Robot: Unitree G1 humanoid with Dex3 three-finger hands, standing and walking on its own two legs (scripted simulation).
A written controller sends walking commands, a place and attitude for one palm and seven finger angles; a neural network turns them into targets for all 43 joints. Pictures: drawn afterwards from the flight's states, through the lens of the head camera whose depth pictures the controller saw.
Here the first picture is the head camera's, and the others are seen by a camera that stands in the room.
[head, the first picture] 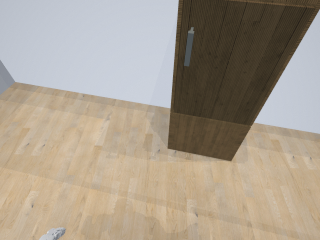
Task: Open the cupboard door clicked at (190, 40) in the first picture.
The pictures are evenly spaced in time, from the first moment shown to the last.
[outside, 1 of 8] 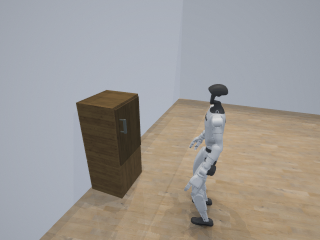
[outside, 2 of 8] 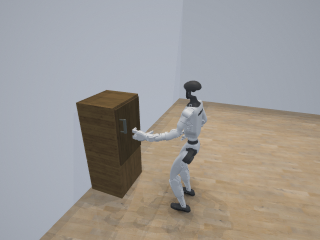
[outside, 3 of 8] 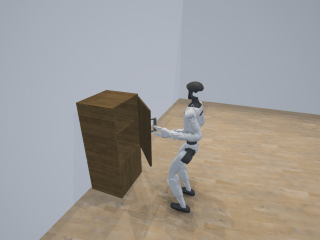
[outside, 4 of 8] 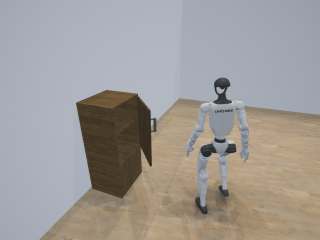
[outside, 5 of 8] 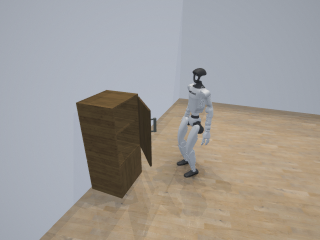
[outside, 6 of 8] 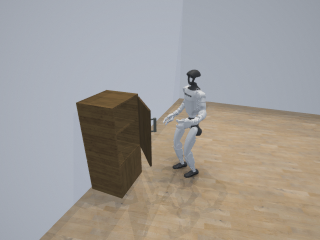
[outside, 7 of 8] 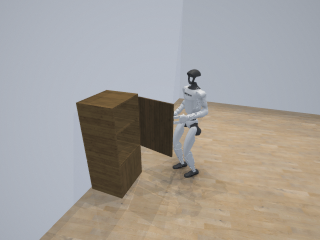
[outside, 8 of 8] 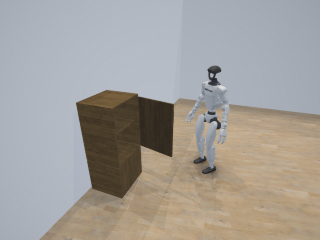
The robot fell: no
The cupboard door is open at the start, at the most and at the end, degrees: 0 79 78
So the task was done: yes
